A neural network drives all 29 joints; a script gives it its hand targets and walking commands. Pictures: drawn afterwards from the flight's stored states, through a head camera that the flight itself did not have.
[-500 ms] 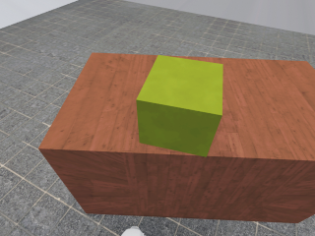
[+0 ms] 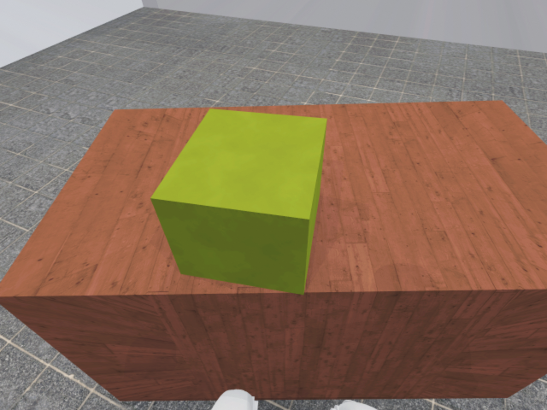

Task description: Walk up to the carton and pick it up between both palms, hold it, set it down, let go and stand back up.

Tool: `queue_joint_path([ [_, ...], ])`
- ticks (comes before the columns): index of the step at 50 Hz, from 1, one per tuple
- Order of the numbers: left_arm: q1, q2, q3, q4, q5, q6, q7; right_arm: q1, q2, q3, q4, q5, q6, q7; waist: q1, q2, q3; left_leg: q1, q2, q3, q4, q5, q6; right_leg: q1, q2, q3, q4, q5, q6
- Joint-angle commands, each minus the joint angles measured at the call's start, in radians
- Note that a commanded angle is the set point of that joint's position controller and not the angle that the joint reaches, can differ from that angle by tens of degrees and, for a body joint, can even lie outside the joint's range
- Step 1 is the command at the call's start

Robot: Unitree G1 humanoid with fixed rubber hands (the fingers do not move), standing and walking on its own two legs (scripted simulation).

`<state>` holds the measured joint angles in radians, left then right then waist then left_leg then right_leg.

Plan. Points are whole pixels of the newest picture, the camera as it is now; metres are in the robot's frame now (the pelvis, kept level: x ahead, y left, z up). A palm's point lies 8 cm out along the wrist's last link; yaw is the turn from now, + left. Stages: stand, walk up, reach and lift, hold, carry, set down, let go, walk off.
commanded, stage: walk up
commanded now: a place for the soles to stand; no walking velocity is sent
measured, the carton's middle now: (254, 196) +0.48 +0.08 +0.05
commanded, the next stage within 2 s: none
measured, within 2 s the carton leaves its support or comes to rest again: neither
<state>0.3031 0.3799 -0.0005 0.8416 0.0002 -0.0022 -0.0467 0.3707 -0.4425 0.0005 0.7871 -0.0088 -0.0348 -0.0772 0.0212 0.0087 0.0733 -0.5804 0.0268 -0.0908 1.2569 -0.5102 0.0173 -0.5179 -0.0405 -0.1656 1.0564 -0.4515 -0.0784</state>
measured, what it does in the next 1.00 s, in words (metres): steps on the spot: left foot, then left foot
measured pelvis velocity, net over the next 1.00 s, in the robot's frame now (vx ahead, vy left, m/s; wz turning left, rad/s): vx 0.06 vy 0.05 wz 0.06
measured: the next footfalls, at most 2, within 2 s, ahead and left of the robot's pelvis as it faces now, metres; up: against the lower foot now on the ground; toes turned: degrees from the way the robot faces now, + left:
left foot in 0.20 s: +0.13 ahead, +0.17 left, +0.00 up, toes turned -1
left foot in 0.68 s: +0.15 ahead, +0.20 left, +0.00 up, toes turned +0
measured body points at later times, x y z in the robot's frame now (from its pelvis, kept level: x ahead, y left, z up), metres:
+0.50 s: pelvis +0.02 +0.01 +0.00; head +0.02 +0.03 +0.45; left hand +0.08 +0.35 -0.11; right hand +0.08 -0.31 -0.09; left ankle +0.09 +0.17 -0.66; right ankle +0.05 -0.07 -0.66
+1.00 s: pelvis +0.06 +0.05 +0.01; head +0.08 +0.06 +0.46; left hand +0.11 +0.36 -0.10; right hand +0.15 -0.27 -0.08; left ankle +0.11 +0.19 -0.66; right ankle +0.06 -0.07 -0.66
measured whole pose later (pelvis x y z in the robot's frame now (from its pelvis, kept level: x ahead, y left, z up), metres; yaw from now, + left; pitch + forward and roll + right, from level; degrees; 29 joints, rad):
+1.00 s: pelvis +0.06 +0.05 +0.01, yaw +4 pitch -2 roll -1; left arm 0.26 0.41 0.00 0.85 0.00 -0.01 -0.03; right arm 0.33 -0.43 0.00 0.79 -0.02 -0.06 -0.07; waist 0.02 0.00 0.08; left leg -0.53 0.01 -0.09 0.99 -0.44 0.02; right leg -0.40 -0.09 -0.15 1.00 -0.56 -0.01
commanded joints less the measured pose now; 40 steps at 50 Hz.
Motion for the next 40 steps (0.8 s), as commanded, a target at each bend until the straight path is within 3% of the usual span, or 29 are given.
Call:
queue_joint_path([
  [1,-0.035,0.363,0.173,-0.057,0.027,-0.053,0.059,0.09,-0.259,-0.111,0.057,-0.005,-0.024,-0.006,0.015,-0.131,-0.039,-0.235,0.054,0.043,-0.056,0.08,0.03,0.295,-0.303,0.503,-0.583,-0.139,-0.015],
  [3,-0.069,0.337,0.164,-0.086,0.018,-0.044,0.058,0.06,-0.265,-0.105,0.045,0.004,-0.028,-0.007,0.009,-0.125,-0.032,-0.188,0.057,0.059,-0.09,0.033,0.022,0.254,-0.343,0.499,-0.57,-0.005,-0.056],
  [4,-0.053,0.321,0.157,-0.07,0.018,-0.041,0.057,0.027,-0.273,-0.109,0.056,0.014,-0.033,-0.008,0.029,-0.137,-0.026,-0.152,0.043,0.068,-0.126,0.02,0.015,0.257,-0.322,0.48,-0.557,0.038,-0.038],
  [5,-0.06,0.328,0.16,-0.081,0.017,-0.043,0.053,0.07,-0.244,-0.102,0.032,0.007,-0.036,-0.007,0.017,-0.171,-0.054,-0.146,0.054,0.121,-0.165,0.04,0.018,0.267,-0.324,0.428,-0.529,0.112,-0.082],
  [6,-0.112,0.325,0.15,-0.097,0.026,-0.034,0.048,0.084,-0.256,-0.11,0.05,-0.005,-0.034,-0.007,0.007,-0.143,-0.073,-0.08,0.041,0.127,-0.147,0.013,0.04,0.183,-0.357,0.462,-0.531,0.022,-0.117],
  [7,-0.126,0.334,0.151,-0.103,0.032,-0.029,0.045,0.085,-0.274,-0.121,0.054,-0.002,-0.034,-0.008,-0.001,-0.13,-0.021,-0.054,0.043,0.128,-0.156,0.023,0.036,0.113,-0.347,0.466,-0.543,-0.047,-0.092],
  [8,-0.148,0.34,0.151,-0.124,0.028,-0.02,0.038,0.112,-0.272,-0.12,0.07,-0.004,-0.038,-0.012,-0.031,-0.142,-0.073,0.054,0.039,0.149,-0.26,0.103,0.058,0.032,-0.321,0.414,-0.516,-0.183,-0.117],
  [10,-0.21,0.282,0.13,-0.137,0.023,-0.006,0.031,0.199,-0.255,-0.131,0.081,-0.014,-0.055,-0.007,-0.103,-0.088,-0.034,0.266,-0.007,0.128,-0.394,0.167,0.092,-0.203,-0.225,0.256,-0.366,-0.293,-0.071],
  [11,-0.23,0.251,0.122,-0.127,0.022,0.011,0.027,0.236,-0.293,-0.144,0.101,-0.025,-0.053,-0.005,-0.115,0.073,-0.005,0.296,0.075,-0.132,-0.559,-0.056,0.131,-0.328,-0.143,0.193,-0.19,-0.356,-0.011],
  [12,-0.207,0.191,0.111,-0.145,0.016,0.02,0.033,0.181,-0.369,-0.142,0.064,-0.032,-0.053,-0.007,-0.088,0.346,0.049,0.122,0.238,-0.624,-0.894,-0.517,0.215,-0.331,-0.003,0.111,0.11,-0.229,0.037],
  [13,-0.152,0.284,0.132,-0.105,0.022,0.029,0.034,0.084,-0.418,-0.155,0.033,-0.026,-0.051,-0.015,-0.059,0.223,0.035,0.061,0.301,-0.772,-0.999,-0.561,0.244,-0.225,-0.003,0.19,0.203,-0.15,0.06],
  [14,-0.141,0.293,0.138,-0.086,0.019,0.028,0.028,0.051,-0.41,-0.151,0.007,-0.033,-0.054,-0.027,-0.033,0.101,0.041,0.026,0.295,-0.749,-0.955,-0.486,0.252,-0.161,-0.032,0.217,0.205,-0.11,0.065],
  [17,-0.076,0.265,0.133,-0.045,0.013,0.005,0.025,-0.032,-0.349,-0.127,-0.009,-0.042,-0.047,-0.016,-0.02,0.254,0.038,-0.013,0.206,-0.554,-0.82,-0.264,0.211,-0.062,-0.038,0.174,0.065,-0.133,0.048],
  [19,0.026,0.277,0.144,-0.022,0.01,-0.001,0.016,-0.083,-0.351,-0.129,-0.019,-0.041,-0.032,-0.007,0.026,0.266,-0.022,-0.115,0.183,-0.443,-0.764,-0.268,0.19,0.117,-0.01,0.159,-0.049,-0.097,0.032],
  [20,0.033,0.273,0.149,-0.015,0.017,-0.007,0.02,-0.107,-0.322,-0.116,-0.034,-0.029,-0.022,-0.006,0.062,0.191,-0.015,-0.267,0.147,-0.371,-0.664,-0.229,0.158,0.314,-0.024,0.229,-0.16,-0.095,0.05],
  [21,0.082,0.323,0.152,0.003,0.037,-0.014,0.028,-0.079,-0.241,-0.098,-0.036,-0.024,-0.008,-0.001,0.071,-0.023,0.0,-0.408,0.035,-0.212,-0.432,-0.235,0.092,0.399,-0.108,0.399,-0.43,-0.372,0.014],
  [22,0.119,0.378,0.145,0.014,0.04,-0.027,0.036,-0.135,-0.204,-0.083,-0.048,-0.015,-0.007,-0.006,0.116,-0.213,0.081,-0.466,-0.074,-0.018,-0.154,-0.071,0.043,0.313,-0.292,0.663,-0.693,-0.564,0.013],
  [23,0.024,0.406,0.146,-0.01,0.034,-0.033,0.047,-0.108,-0.234,-0.101,-0.034,-0.006,-0.012,-0.012,0.079,-0.145,0.077,-0.426,-0.034,-0.014,-0.105,-0.036,0.048,0.255,-0.397,0.719,-0.769,-0.538,-0.022],
  [24,-0.073,0.41,0.143,-0.023,0.032,-0.032,0.053,-0.095,-0.278,-0.122,-0.002,-0.003,-0.013,-0.013,0.038,-0.048,0.102,-0.387,-0.014,-0.005,-0.069,-0.04,0.028,0.223,-0.403,0.732,-0.79,-0.506,-0.007],
  [27,-0.123,0.376,0.14,-0.032,0.034,-0.037,0.054,-0.007,-0.287,-0.119,0.019,-0.005,-0.028,0.005,-0.011,-0.099,0.062,-0.221,0.047,0.069,-0.133,-0.006,0.035,0.206,-0.35,0.554,-0.658,-0.252,-0.04],
  [28,-0.136,0.35,0.125,-0.043,0.037,-0.036,0.044,-0.002,-0.276,-0.12,0.024,-0.006,-0.037,0.014,-0.017,-0.097,0.044,-0.134,0.035,0.078,-0.149,-0.007,0.025,0.17,-0.358,0.488,-0.61,-0.123,-0.101],
  [29,-0.124,0.346,0.133,-0.06,0.032,-0.034,0.047,-0.012,-0.28,-0.121,0.019,-0.004,-0.035,0.014,0.003,-0.114,0.038,-0.138,0.042,0.111,-0.186,-0.032,0.038,0.17,-0.34,0.456,-0.58,-0.056,-0.096],
  [32,-0.167,0.323,0.118,-0.076,0.023,-0.022,0.034,0.052,-0.239,-0.106,0.039,-0.015,-0.052,0.015,-0.042,-0.143,-0.007,0.095,0.021,0.161,-0.377,0.128,0.045,0.094,-0.277,0.279,-0.46,0.073,-0.109],
  [34,-0.177,0.271,0.103,-0.082,0.016,-0.015,0.033,0.116,-0.257,-0.121,0.046,-0.015,-0.068,0.01,-0.071,0.046,-0.097,0.266,-0.001,0.038,-0.531,0.236,0.063,0.004,-0.18,0.152,-0.168,0.159,-0.035],
  [35,-0.127,0.243,0.108,-0.096,0.011,-0.016,0.035,0.097,-0.309,-0.129,0.045,-0.027,-0.073,0.0,-0.066,0.175,-0.089,0.3,0.131,-0.311,-0.672,0.189,0.139,-0.1,-0.068,0.102,0.007,0.18,0.013],
  [36,-0.127,0.241,0.101,-0.086,0.0,-0.013,0.042,0.079,-0.359,-0.128,0.019,-0.025,-0.076,-0.007,-0.058,0.224,-0.111,0.279,0.272,-0.684,-0.797,0.173,0.252,-0.133,-0.003,0.135,0.044,-0.016,0.048],
  [37,-0.137,0.285,0.113,-0.072,0.009,-0.005,0.049,0.049,-0.366,-0.138,0.009,-0.017,-0.075,-0.005,-0.038,0.157,-0.096,0.273,0.291,-0.7,-0.749,0.161,0.295,-0.115,-0.035,0.209,0.045,-0.219,0.053],
  [38,-0.105,0.266,0.128,-0.044,0.004,-0.015,0.051,-0.002,-0.358,-0.137,0.009,-0.009,-0.062,-0.008,-0.011,0.134,-0.072,0.211,0.264,-0.6,-0.701,0.207,0.278,-0.043,-0.036,0.191,-0.042,-0.171,0.06],
  [40,-0.014,0.267,0.128,-0.017,0.011,-0.037,0.054,-0.091,-0.28,-0.1,-0.01,-0.008,-0.043,-0.004,0.044,0.101,-0.053,0.046,0.149,-0.329,-0.486,0.395,0.177,0.12,-0.075,0.258,-0.321,-0.046,0.06],
])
